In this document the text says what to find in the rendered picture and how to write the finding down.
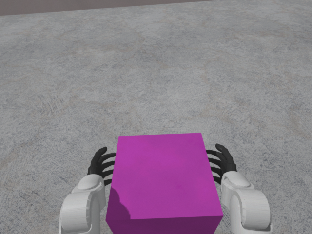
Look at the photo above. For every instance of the right robot hand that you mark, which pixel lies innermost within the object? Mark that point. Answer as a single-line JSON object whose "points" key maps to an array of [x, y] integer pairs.
{"points": [[226, 164]]}

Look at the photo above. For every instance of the right robot forearm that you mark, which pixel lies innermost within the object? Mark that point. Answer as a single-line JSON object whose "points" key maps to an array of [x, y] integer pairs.
{"points": [[250, 211]]}

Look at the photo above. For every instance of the left robot hand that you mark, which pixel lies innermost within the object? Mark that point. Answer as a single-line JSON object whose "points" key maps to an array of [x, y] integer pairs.
{"points": [[97, 167]]}

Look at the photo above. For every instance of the left robot forearm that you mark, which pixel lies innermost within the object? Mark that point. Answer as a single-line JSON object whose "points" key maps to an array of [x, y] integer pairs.
{"points": [[80, 211]]}

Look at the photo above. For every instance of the carton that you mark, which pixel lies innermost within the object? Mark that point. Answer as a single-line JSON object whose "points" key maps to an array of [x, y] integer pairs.
{"points": [[163, 184]]}

